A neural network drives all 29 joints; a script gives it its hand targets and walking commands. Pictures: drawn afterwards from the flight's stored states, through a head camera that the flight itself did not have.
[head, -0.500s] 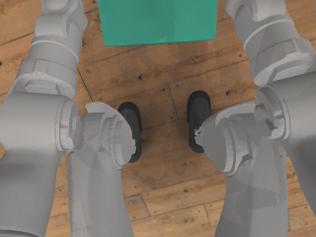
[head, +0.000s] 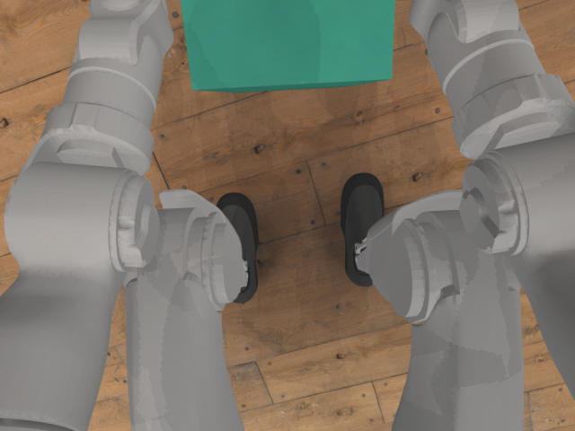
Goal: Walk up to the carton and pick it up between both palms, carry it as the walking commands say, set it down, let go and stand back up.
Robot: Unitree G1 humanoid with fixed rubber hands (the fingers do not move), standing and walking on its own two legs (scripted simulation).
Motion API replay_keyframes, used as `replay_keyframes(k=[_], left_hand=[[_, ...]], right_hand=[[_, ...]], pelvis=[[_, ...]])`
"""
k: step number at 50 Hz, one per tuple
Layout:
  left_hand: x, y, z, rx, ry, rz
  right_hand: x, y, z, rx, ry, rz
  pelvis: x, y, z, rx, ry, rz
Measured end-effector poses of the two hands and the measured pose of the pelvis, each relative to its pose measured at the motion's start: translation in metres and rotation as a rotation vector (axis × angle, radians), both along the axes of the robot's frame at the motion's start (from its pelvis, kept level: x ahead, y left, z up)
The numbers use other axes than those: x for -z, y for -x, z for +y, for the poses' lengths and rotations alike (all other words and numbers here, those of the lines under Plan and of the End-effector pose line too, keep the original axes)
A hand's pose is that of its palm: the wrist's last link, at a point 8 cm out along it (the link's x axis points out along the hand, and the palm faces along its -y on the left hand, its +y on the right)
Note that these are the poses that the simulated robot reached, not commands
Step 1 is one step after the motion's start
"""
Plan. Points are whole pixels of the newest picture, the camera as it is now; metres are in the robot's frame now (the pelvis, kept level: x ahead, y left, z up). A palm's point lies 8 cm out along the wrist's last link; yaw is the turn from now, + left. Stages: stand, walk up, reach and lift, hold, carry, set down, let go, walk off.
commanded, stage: reach and lift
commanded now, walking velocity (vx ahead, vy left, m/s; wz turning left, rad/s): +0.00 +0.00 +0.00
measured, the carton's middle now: out of the picture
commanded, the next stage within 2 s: none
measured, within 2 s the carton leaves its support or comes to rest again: leaves its support in 0.34 s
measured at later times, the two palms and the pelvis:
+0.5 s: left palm out of the picture +0.53 +0.17 -0.16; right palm out of the picture +0.56 -0.10 -0.13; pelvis -0.01 +0.00 +0.00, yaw +0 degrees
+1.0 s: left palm out of the picture +0.54 +0.17 -0.10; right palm out of the picture +0.55 -0.10 -0.09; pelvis +0.00 +0.01 +0.01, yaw +1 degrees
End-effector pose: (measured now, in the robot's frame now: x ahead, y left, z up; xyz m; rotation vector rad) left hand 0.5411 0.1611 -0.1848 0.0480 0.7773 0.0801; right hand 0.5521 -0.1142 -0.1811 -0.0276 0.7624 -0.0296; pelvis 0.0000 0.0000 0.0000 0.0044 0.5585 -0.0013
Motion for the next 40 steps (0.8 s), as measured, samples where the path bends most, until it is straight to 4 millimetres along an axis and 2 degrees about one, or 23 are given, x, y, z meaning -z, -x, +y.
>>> replay_keyframes(k=[12,16,24,30,36,40], left_hand=[[0.0,-0.001,0.0,0.012,0.007,0.013],[-0.003,-0.001,0.001,0.012,0.012,0.023],[-0.027,0.01,0.007,-0.027,-0.038,0.018],[-0.035,0.016,0.012,-0.022,-0.037,0.034],[-0.059,0.009,0.013,-0.019,-0.035,-0.004],[-0.063,0.008,0.012,-0.022,-0.034,-0.006]], right_hand=[[-0.002,-0.003,0.0,-0.01,0.016,0.021],[-0.008,-0.007,0.002,-0.004,0.031,0.02],[-0.048,-0.009,0.018,0.047,0.023,-0.046],[-0.055,-0.003,0.022,0.041,0.034,-0.031],[-0.074,-0.001,0.022,0.064,0.016,-0.069],[-0.075,0.002,0.02,0.073,0.014,-0.072]], pelvis=[[0.005,0.001,0.001,-0.003,0.003,-0.017],[0.004,0.002,0.002,-0.007,0.005,-0.036],[-0.001,0.006,0.004,-0.01,0.008,-0.093],[-0.002,0.008,0.005,-0.015,0.012,-0.117],[-0.005,0.008,0.007,-0.019,0.015,-0.147],[-0.006,0.007,0.007,-0.022,0.015,-0.147]])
